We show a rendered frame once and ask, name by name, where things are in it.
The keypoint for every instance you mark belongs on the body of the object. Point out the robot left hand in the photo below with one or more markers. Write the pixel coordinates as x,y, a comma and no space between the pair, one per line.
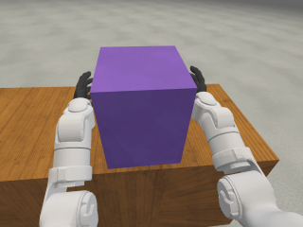
81,88

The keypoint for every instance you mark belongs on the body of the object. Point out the left robot forearm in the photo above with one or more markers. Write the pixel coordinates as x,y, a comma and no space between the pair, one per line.
73,141

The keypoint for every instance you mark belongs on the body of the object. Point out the left robot upper arm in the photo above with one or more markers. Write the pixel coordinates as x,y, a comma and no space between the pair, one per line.
70,209

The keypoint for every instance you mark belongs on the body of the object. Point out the right robot forearm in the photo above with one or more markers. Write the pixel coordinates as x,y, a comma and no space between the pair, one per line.
230,155

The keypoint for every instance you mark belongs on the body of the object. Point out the carton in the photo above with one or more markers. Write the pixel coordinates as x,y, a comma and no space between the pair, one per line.
143,98

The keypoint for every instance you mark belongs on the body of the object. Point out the pedestal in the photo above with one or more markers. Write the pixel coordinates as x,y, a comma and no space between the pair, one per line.
172,195

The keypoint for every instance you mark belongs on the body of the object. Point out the right robot upper arm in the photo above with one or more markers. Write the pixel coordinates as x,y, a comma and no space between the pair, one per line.
248,198

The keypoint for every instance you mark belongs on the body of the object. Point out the robot right hand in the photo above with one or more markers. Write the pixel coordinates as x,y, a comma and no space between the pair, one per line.
198,79

